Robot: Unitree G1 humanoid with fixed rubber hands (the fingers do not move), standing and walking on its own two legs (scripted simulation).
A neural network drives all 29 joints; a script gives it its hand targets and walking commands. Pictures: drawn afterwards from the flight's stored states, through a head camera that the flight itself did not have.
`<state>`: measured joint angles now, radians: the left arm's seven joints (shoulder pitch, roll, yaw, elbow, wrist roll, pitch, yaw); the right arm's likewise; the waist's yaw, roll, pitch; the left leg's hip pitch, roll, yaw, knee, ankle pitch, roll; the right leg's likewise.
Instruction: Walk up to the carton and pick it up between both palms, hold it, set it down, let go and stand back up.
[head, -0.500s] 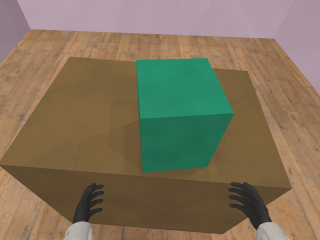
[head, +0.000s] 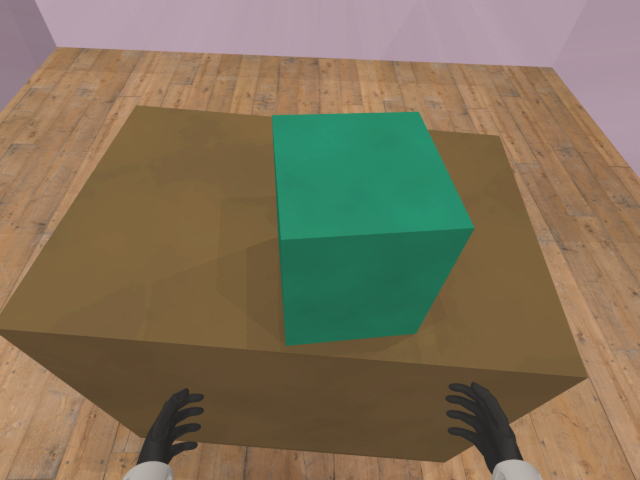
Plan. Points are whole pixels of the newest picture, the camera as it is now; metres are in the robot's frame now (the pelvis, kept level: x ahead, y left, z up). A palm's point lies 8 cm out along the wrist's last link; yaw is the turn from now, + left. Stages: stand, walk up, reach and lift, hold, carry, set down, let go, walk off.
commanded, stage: set down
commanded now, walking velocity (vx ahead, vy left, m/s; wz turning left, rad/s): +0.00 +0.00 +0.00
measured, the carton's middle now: (349, 233) +0.44 +0.01 +0.05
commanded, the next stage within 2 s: let go in 0.34 s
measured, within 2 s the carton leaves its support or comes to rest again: neither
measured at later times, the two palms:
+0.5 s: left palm (153, 458) +0.15 +0.22 -0.08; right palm (488, 470) +0.18 -0.19 -0.08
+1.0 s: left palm (143, 470) +0.14 +0.24 -0.10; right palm out of the picture +0.17 -0.22 -0.09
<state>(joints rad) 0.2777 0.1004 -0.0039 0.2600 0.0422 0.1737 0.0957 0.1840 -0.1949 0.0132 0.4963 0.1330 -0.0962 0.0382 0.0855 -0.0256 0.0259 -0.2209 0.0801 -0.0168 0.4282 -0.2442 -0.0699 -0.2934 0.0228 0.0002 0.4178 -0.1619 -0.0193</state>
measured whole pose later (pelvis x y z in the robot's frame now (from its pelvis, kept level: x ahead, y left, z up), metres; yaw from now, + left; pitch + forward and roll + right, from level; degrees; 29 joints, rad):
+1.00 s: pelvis +0.01 +0.00 +0.00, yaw +0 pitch +3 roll +0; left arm 0.21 0.19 0.00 0.55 0.04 0.06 0.03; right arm 0.18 -0.20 0.01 0.71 0.01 -0.13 -0.01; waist 0.09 -0.03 0.02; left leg -0.21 0.08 -0.02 0.43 -0.26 -0.07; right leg -0.29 0.02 0.00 0.42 -0.18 -0.02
